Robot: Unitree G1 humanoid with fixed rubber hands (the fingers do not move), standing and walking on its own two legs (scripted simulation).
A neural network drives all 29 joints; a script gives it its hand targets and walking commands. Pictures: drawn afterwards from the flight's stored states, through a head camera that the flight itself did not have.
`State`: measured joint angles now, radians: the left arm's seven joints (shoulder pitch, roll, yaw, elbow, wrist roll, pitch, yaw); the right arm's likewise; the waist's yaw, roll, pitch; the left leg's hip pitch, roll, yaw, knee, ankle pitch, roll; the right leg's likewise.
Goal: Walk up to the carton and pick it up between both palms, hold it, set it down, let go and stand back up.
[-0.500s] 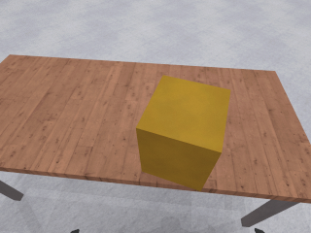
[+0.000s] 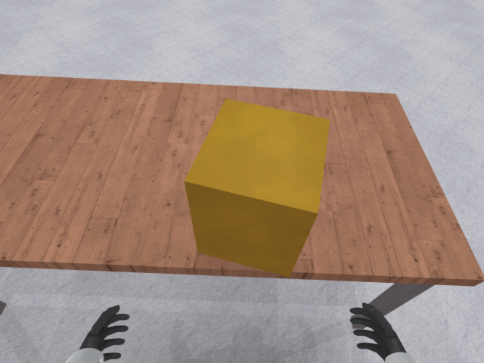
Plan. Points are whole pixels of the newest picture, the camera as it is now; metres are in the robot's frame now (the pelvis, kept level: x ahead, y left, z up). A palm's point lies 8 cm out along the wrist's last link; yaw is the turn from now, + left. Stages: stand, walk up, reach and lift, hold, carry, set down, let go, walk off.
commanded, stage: reach and lift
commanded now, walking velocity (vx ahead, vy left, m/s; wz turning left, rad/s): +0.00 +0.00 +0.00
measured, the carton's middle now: (258, 191) +0.43 +0.00 -0.01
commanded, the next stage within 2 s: none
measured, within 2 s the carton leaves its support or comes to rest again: neither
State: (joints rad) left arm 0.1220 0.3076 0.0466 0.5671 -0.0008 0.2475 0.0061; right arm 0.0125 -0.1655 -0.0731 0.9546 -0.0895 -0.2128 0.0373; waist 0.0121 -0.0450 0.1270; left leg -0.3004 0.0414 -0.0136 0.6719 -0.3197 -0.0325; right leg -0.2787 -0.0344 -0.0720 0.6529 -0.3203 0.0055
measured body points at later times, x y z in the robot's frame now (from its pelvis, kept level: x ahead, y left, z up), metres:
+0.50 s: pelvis +0.03 +0.01 +0.02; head +0.04 +0.03 +0.47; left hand +0.21 +0.28 -0.06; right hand +0.20 -0.18 -0.05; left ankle +0.03 +0.14 -0.72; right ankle +0.02 -0.12 -0.72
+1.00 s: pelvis +0.05 +0.04 +0.02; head +0.05 +0.06 +0.47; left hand +0.24 +0.28 -0.03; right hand +0.22 -0.16 -0.03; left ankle +0.03 +0.14 -0.72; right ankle +0.02 -0.12 -0.72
